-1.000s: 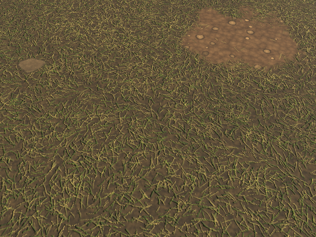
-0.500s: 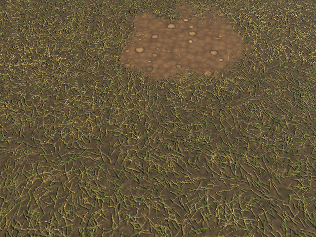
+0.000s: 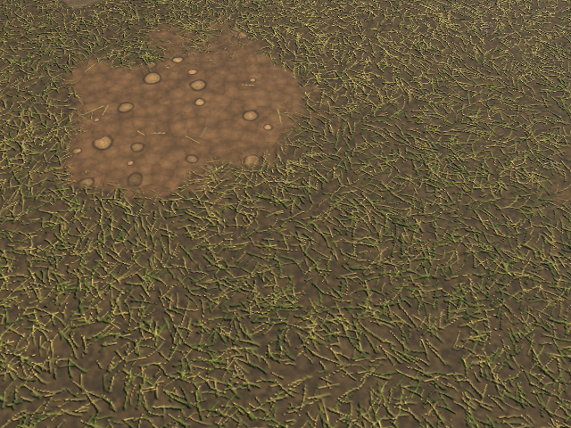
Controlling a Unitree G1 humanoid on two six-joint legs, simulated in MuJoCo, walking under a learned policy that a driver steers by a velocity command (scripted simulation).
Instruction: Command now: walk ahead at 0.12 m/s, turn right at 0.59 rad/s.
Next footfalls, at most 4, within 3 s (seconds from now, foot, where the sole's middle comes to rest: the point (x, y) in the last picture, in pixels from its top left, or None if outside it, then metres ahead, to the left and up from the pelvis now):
0.20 right None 0.11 -0.15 -0.78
0.50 left None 0.11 0.10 -0.78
1.92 left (273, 381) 0.53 0.04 -0.78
2.44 right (369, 278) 0.81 -0.22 -0.78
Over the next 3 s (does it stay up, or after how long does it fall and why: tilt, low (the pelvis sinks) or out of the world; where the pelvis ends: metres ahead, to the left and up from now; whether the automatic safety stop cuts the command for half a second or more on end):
stays up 0.92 -0.02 -0.03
